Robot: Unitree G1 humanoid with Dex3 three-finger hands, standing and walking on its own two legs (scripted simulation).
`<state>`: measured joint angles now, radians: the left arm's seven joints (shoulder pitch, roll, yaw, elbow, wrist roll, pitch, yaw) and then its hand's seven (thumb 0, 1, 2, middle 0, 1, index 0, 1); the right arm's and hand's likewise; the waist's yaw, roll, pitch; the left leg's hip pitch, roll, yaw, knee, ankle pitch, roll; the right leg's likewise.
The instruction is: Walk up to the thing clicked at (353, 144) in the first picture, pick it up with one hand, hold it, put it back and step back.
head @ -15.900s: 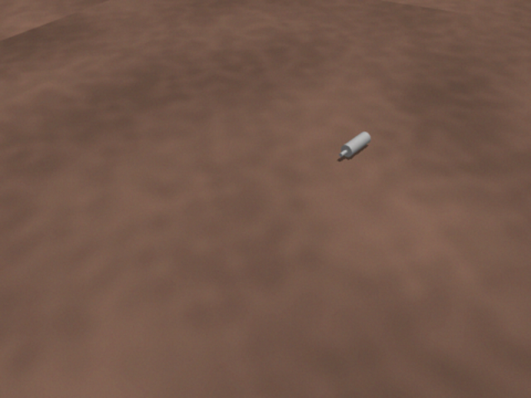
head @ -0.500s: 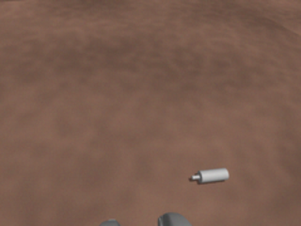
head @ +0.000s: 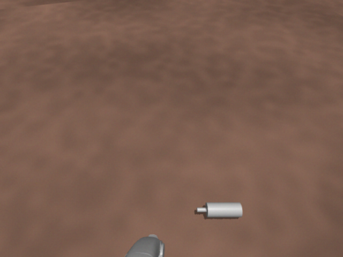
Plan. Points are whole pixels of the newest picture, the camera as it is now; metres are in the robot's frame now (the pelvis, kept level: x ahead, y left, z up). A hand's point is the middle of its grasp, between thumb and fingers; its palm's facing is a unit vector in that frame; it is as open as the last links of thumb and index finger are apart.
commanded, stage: walk up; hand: left
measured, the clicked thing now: (218, 209) +0.48 -0.21 -0.72
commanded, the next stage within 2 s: none
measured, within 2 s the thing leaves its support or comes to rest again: neither
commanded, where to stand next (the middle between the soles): +0.13 -0.56 m, yaw +5 degrees
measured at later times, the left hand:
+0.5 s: hand (151, 252) +0.16 +0.08 -0.16, palm faces -0.05 -0.91 -0.41, open 7.4 cm
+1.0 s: hand out of the picture +0.14 -0.13 -0.18, palm faces -0.04 -0.95 -0.31, open 7.4 cm
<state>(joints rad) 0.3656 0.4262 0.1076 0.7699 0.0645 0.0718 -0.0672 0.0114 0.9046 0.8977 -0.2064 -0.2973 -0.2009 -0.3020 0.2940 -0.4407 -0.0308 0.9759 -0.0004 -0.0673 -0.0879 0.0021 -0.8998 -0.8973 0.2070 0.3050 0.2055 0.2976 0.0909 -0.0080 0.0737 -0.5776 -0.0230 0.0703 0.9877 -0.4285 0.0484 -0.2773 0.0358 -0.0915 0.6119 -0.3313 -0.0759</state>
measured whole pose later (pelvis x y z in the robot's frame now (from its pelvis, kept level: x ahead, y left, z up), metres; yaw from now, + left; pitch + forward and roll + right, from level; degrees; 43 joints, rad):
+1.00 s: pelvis +0.05 -0.41 -0.01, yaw +3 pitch -3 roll +0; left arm 0.22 0.47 0.09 0.74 0.05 0.11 -0.06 0.01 0.91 0.90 -0.21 -0.30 -0.20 -0.30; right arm 0.36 -0.41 -0.05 0.90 -0.01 -0.09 -0.10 0.00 -0.89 -0.90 0.21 0.31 0.21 0.30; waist -0.01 -0.14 0.14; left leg -0.39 0.06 0.05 0.74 -0.30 0.01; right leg -0.58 0.04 0.17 1.26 -0.43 -0.01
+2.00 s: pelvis +0.05 -0.58 -0.02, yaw +8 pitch -4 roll -1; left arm 0.19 0.40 0.03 0.95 0.00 -0.03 0.02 0.01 0.91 0.90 -0.20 -0.30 -0.20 -0.30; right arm 0.11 -0.36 -0.02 0.95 0.00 0.00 0.01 0.00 -0.90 -0.90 0.21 0.31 0.21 0.30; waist 0.02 0.00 0.09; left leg -0.37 0.02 -0.06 0.78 -0.36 -0.02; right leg -0.31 -0.03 -0.02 0.74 -0.35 0.02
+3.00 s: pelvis +0.08 -0.57 +0.02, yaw +9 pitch -2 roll +0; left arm 0.06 0.35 0.02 1.16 0.01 -0.01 -0.01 0.01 0.91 0.90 -0.20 -0.30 -0.20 -0.30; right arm 0.07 -0.34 -0.02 1.16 0.00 -0.01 0.01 0.00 -0.90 -0.90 0.20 0.30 0.20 0.30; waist -0.01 0.00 0.05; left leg -0.16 0.00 -0.06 0.36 -0.17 -0.02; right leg -0.11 -0.05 -0.03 0.33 -0.19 0.04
